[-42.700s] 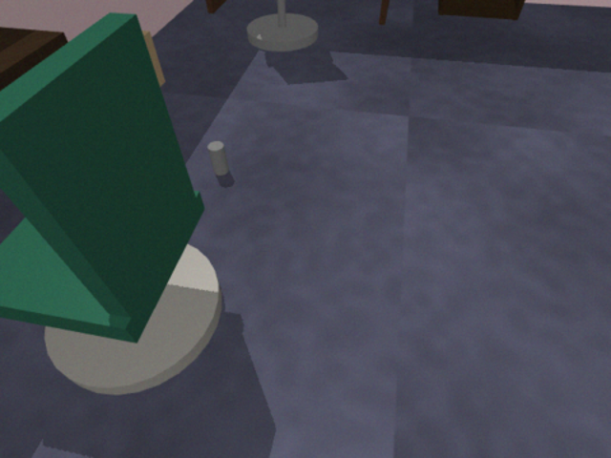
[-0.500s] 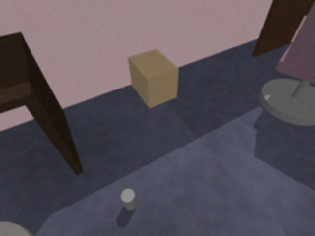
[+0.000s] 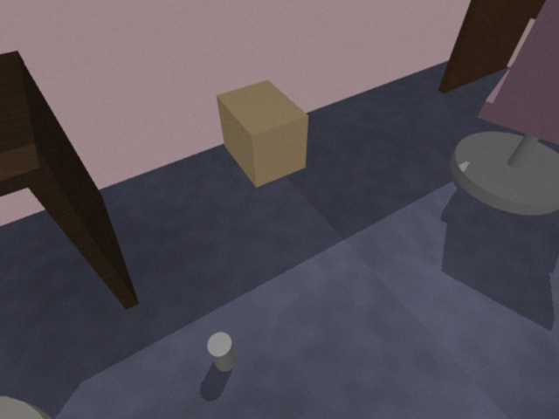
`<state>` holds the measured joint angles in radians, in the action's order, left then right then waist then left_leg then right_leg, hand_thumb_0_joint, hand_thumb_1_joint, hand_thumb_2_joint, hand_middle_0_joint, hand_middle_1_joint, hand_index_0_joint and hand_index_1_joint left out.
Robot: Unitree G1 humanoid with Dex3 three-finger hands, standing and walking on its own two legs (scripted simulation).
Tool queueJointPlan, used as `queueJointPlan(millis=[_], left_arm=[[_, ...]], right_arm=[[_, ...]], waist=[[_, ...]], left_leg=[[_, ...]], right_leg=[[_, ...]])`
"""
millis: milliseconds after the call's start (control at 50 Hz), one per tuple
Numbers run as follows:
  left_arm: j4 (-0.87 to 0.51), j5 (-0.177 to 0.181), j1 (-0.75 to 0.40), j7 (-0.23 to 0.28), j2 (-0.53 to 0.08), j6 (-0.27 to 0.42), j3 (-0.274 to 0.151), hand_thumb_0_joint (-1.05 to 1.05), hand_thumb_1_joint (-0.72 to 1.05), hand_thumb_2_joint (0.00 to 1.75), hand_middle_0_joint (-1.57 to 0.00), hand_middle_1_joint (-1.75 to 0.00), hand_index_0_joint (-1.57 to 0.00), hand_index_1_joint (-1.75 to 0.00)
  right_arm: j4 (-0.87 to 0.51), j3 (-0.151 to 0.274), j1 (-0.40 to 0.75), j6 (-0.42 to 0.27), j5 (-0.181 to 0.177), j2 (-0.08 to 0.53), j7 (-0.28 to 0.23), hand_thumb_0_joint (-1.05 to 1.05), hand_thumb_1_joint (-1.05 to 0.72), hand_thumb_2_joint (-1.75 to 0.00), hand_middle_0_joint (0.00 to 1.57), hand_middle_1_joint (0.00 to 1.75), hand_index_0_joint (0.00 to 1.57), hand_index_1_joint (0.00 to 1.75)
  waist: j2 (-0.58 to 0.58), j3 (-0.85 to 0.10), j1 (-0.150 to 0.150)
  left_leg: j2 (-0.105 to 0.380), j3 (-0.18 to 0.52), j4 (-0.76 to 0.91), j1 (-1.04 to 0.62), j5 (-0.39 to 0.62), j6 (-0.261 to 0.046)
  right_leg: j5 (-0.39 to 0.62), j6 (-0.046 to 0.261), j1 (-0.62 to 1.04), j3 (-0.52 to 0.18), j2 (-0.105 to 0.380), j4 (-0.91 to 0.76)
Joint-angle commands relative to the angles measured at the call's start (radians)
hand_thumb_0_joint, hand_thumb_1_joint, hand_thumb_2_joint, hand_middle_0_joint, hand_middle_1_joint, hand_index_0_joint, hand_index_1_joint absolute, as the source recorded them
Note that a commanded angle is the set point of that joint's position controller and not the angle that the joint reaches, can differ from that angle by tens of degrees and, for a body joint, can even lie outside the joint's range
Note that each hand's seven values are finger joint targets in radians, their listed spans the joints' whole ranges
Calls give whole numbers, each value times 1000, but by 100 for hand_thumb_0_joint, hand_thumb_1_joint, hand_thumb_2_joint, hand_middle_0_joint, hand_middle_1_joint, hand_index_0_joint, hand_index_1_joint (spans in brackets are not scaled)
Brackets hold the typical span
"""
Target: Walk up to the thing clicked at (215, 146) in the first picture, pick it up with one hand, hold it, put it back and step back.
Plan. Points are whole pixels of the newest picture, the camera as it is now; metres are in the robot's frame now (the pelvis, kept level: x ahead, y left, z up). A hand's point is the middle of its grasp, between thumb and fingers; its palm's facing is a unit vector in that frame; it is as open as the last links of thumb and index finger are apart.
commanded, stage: stand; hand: left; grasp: from the side
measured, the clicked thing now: (222, 352) +0.45 +0.21 -0.70
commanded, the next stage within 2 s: step back in 0.96 s
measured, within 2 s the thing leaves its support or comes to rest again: neither
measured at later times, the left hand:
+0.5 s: hand out of the picture +0.09 +0.25 -0.15, palm faces -0.01 -0.94 -0.34, open 7.4 cm
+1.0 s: hand out of the picture +0.09 +0.25 -0.16, palm faces +0.00 -0.94 -0.34, open 7.4 cm
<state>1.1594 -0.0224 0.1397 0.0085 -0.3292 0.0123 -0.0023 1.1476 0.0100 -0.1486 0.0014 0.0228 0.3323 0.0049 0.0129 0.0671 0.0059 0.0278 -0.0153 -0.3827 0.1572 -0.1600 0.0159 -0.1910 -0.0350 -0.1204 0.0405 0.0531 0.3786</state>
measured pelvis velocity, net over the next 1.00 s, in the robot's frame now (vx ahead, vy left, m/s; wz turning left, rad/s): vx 0.02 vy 0.00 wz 0.00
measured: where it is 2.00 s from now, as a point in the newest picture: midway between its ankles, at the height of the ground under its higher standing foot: outside the picture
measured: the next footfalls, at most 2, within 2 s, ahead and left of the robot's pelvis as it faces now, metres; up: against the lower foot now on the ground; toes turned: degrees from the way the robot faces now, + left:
left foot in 1.52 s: -0.05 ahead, +0.12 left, +0.00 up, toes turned +1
right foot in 1.90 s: -0.11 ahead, -0.10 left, +0.00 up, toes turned +0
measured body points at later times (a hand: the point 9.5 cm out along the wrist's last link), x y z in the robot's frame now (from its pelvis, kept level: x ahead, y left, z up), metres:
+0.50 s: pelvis +0.02 +0.00 +0.00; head +0.02 +0.00 +0.45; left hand +0.09 +0.30 -0.13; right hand +0.09 -0.29 -0.14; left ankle +0.03 +0.13 -0.74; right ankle +0.01 -0.14 -0.74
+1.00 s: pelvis +0.02 +0.00 +0.00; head +0.03 +0.00 +0.45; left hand +0.09 +0.30 -0.13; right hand +0.10 -0.30 -0.14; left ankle +0.03 +0.13 -0.74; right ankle +0.01 -0.14 -0.74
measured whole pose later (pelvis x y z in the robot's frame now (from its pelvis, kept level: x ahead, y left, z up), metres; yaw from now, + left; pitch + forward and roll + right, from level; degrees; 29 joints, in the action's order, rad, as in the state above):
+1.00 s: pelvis +0.02 +0.00 +0.00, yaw +0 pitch -3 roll +0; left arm 1.13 0.00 0.11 0.00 -0.34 0.01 -0.02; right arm 1.14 0.01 -0.09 0.00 0.01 0.34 0.01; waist 0.01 0.07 0.00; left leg 0.03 -0.02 -0.37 0.14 -0.18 0.02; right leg -0.21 -0.04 -0.10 0.04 0.05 0.36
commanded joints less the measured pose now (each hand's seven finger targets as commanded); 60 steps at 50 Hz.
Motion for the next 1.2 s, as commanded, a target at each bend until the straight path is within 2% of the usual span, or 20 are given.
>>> queueJointPlan(millis=[0,140,240,300,400,460,520,540,600,660,700,760,780,920,940,1000,1040,1120,1180], left_arm=[[-55,4,-42,11,-210,14,-43,0,90,90,-20,-30,-20,-30],[-54,5,-49,9,-204,15,-43,0,90,90,-20,-30,-20,-30],[-54,5,-63,8,-205,13,-45,0,90,90,-20,-30,-20,-30],[-55,5,-63,9,-205,14,-46,0,90,90,-20,-30,-20,-30],[-57,7,-65,8,-200,12,-46,0,90,90,-20,-30,-20,-30],[-55,6,-68,7,-202,10,-46,0,90,90,-20,-30,-20,-30],[-60,3,-70,6,-209,10,-48,0,90,90,-20,-30,-20,-30],[-57,5,-69,6,-205,9,-48,0,90,90,-20,-30,-20,-30],[-60,3,-67,6,-207,10,-48,0,90,90,-20,-30,-20,-30],[-59,6,-57,5,-203,12,-46,0,90,90,-20,-30,-20,-30],[-66,5,-66,7,-216,16,-50,0,90,90,-20,-30,-20,-30],[-66,4,-60,5,-212,14,-49,0,90,90,-20,-30,-20,-30],[-70,5,-60,6,-213,15,-48,0,90,90,-20,-30,-20,-30],[-75,8,-63,6,-215,16,-48,0,90,90,-20,-30,-20,-30],[-97,33,-66,9,-289,5,-90,0,90,90,-20,-30,-20,-30],[-144,36,-45,14,-269,-4,-96,0,90,90,-20,-30,-20,-30],[-178,30,-64,13,-254,-14,-95,0,90,90,-20,-30,-20,-30],[-218,18,-57,9,-241,-28,-92,0,90,90,-20,-30,-20,-30],[-225,11,-8,3,-250,-34,-100,0,90,90,-20,-30,-20,-30]], right_arm=[[-50,31,41,-21,-3,196,-19,0,-90,-90,20,30,20,30],[-46,30,50,-27,-5,202,-21,0,-90,-90,20,30,20,30],[-49,31,60,-28,-5,203,-21,0,-90,-90,20,30,20,30],[-50,33,67,-29,-6,207,-22,0,-90,-90,20,30,20,30],[-50,33,76,-31,-7,210,-23,0,-90,-90,20,30,20,30],[-48,30,73,-29,-7,207,-22,0,-90,-90,20,30,20,30],[-53,32,92,-30,-6,208,-21,0,-90,-90,20,30,20,30],[-51,32,86,-29,-7,211,-21,0,-90,-90,20,30,20,30],[-51,35,87,-28,-6,214,-20,0,-90,-90,20,30,20,30],[-51,34,86,-28,-8,212,-18,0,-90,-90,20,30,20,30],[-55,35,88,-28,-8,213,-17,0,-90,-90,20,30,20,30],[-55,33,92,-28,-7,213,-18,0,-90,-90,20,30,20,30],[-56,34,97,-28,-7,214,-18,0,-90,-90,20,30,20,30],[-53,33,87,-27,-8,216,-18,0,-90,-90,20,30,20,30],[-81,57,119,-8,-23,272,-10,0,-90,-90,20,30,20,30],[-116,68,80,7,-37,258,-5,0,-90,-90,20,30,20,30],[-144,82,85,17,-31,271,-3,0,-90,-90,20,30,20,30],[-196,95,98,30,-28,291,1,0,-90,-90,20,30,20,30],[-239,103,125,40,-23,294,4,0,-90,-90,20,30,20,30]], waist=[[5,-50,0],[-6,-67,0],[-22,-64,-4],[-16,-92,-3],[-10,-92,-1],[-10,-65,-7],[-6,-72,-1],[-4,-61,-4],[-11,-69,-6],[-12,-69,-5],[-20,-87,-6],[-6,-78,-5],[-6,-90,-4],[-13,-95,-7],[-29,2,-5],[-13,-103,-17],[9,-139,-26],[63,-141,-22],[78,-126,-1]], left_leg=[[91,100,100,16,-17,-32],[96,91,98,-25,74,-32],[100,89,104,-32,80,-29],[105,87,91,-49,146,-33],[106,84,91,-65,182,-28],[100,83,108,-40,98,-25],[104,87,111,-49,124,-23],[101,86,115,-42,85,-24],[104,87,112,-46,79,-26],[102,86,107,-55,91,-29],[105,84,98,-66,131,-32],[103,84,105,-60,94,-27],[108,85,99,-70,131,-30],[106,78,93,-66,164,-27],[92,90,-16,1,313,-55],[101,81,-84,-6,371,-84],[110,98,-90,31,305,-111],[142,152,-92,100,229,-161],[141,172,-124,201,63,-186]], right_leg=[[30,42,2,-90,84,-90],[96,37,17,-86,86,-92],[84,34,14,-81,85,-97],[146,34,41,-81,92,-92],[162,33,40,-73,89,-90],[106,30,29,-77,87,-105],[107,32,23,-71,87,-99],[86,32,20,-74,87,-106],[86,35,19,-73,88,-105],[91,34,15,-75,88,-113],[133,36,28,-80,93,-108],[106,36,19,-79,92,-110],[128,37,24,-76,93,-106],[164,36,43,-78,95,-102],[304,52,-46,-79,77,-13],[314,81,-26,-64,72,70],[231,90,-37,-61,56,127],[100,97,-84,-60,19,235],[-44,118,-102,-74,11,297]])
